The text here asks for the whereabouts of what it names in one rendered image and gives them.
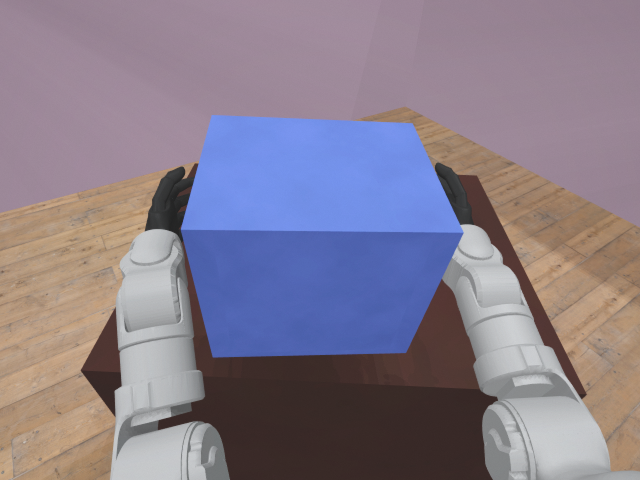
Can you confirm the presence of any robot right hand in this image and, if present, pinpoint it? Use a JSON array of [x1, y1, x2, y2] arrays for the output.
[[435, 163, 474, 225]]

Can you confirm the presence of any robot right forearm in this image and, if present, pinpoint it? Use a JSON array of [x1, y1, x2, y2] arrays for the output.
[[442, 224, 610, 467]]

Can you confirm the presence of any left robot upper arm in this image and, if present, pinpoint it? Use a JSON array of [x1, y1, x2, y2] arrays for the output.
[[112, 421, 230, 480]]

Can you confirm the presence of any right robot upper arm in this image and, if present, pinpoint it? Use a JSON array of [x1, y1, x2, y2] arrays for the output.
[[482, 396, 640, 480]]

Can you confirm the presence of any robot left hand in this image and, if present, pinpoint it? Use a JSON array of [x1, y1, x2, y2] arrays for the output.
[[145, 166, 195, 243]]

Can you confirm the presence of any carton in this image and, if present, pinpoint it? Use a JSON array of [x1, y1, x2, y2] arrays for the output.
[[181, 115, 464, 358]]

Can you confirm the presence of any robot left forearm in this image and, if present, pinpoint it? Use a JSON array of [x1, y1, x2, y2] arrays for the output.
[[110, 229, 205, 480]]

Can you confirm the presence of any pedestal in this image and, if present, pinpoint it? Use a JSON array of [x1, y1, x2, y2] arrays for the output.
[[81, 163, 587, 480]]

